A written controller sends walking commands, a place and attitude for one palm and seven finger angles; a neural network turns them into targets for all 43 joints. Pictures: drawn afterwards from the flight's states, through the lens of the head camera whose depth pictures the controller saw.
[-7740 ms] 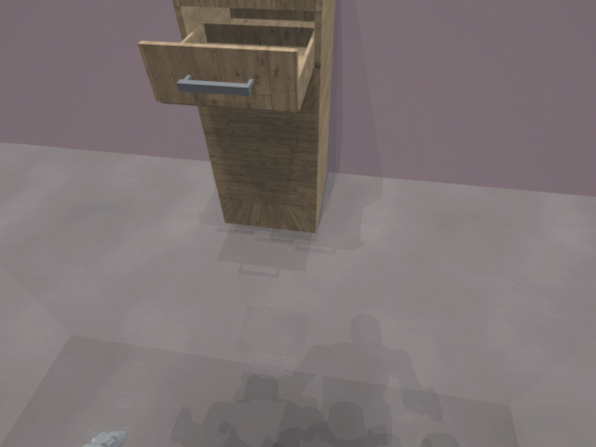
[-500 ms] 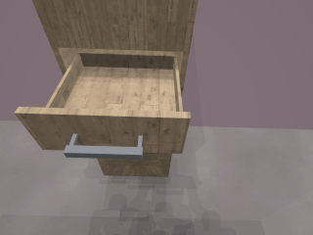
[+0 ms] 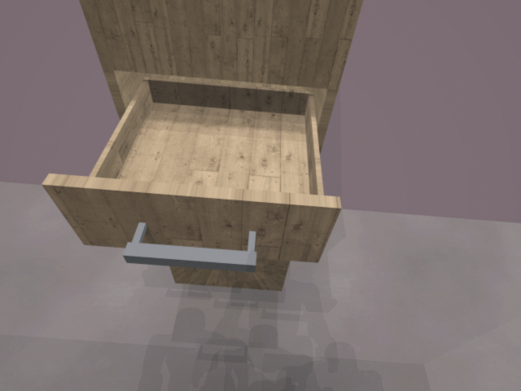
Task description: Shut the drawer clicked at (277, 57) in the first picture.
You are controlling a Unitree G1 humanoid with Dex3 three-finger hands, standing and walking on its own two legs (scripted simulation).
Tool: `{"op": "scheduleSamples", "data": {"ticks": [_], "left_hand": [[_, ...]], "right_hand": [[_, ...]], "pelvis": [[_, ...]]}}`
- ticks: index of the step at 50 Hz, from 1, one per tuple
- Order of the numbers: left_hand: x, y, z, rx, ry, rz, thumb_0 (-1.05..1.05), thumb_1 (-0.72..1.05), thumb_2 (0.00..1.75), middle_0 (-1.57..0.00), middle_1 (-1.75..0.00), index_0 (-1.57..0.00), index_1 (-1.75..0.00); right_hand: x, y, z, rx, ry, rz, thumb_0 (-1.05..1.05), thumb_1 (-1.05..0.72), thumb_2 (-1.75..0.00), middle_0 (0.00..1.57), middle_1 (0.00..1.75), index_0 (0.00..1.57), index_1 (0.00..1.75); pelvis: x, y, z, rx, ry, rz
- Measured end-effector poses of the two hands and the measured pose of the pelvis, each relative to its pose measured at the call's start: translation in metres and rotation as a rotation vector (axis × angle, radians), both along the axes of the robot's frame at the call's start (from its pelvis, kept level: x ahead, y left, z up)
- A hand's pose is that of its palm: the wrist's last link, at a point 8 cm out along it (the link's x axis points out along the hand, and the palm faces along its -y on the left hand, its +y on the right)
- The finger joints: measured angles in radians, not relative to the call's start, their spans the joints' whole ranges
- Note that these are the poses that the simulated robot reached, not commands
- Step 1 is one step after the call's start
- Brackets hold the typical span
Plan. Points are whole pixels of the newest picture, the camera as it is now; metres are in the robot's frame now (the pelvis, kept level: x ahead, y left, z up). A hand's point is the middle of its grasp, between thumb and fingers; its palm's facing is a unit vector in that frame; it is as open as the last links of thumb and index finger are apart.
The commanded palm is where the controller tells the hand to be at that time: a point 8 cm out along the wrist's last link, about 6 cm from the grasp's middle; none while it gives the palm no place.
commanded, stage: come to a stop and stand still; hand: left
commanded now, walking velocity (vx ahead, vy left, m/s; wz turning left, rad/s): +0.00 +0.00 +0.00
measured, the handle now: (194, 245) +0.30 +0.12 +0.08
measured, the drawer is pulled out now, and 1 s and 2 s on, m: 0.28 0.28 0.28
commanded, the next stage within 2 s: look again from close up in 0.30 s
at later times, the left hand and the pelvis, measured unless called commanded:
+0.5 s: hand out of the picture +0.01 +0.17 -0.18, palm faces -0.01 -0.98 -0.17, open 7.4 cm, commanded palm none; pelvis +0.02 +0.00 +0.00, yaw -1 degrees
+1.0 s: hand out of the picture +0.01 +0.15 -0.18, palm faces -0.01 -0.99 -0.17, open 7.4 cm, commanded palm +0.12 +0.20 -0.07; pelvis +0.03 -0.01 +0.00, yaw -1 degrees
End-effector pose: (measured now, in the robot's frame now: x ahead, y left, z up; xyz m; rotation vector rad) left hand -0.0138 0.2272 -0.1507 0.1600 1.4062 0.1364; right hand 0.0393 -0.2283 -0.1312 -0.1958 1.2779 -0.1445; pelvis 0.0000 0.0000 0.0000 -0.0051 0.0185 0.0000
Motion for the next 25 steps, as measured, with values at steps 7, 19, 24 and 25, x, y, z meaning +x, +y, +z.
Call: {"op": "scheduleSamples", "data": {"ticks": [7,19,24,25], "left_hand": [[-0.005,-0.009,-0.002,-0.022,0.027,0.009,0.01,0.91,0.90,-0.20,-0.30,-0.20,-0.30],[0.011,-0.013,-0.002,-0.024,0.016,-0.003,0.01,0.91,0.90,-0.20,-0.30,-0.20,-0.30],[0.019,-0.012,-0.002,-0.018,0.007,-0.008,0.00,0.91,0.90,-0.20,-0.30,-0.20,-0.30],[0.021,-0.011,-0.002,-0.017,0.006,-0.009,0.00,0.91,0.90,-0.20,-0.30,-0.20,-0.30]], "right_hand": [[0.013,0.000,0.002,-0.004,-0.011,0.004,0.00,-0.91,-0.90,0.20,0.30,0.20,0.30],[0.004,-0.002,-0.001,-0.004,0.026,-0.026,0.00,-0.92,-0.90,0.20,0.30,0.20,0.30],[-0.006,-0.002,-0.002,-0.004,0.058,-0.039,0.00,-0.92,-0.90,0.20,0.30,0.20,0.30],[-0.008,-0.002,-0.002,-0.004,0.064,-0.041,0.00,-0.92,-0.90,0.20,0.30,0.20,0.30]], "pelvis": [[0.006,-0.001,0.001,0.003,-0.002,-0.004],[0.015,-0.003,0.001,0.008,-0.008,-0.013],[0.017,-0.003,0.002,0.009,-0.008,-0.015],[0.017,-0.004,0.002,0.010,-0.008,-0.015]]}}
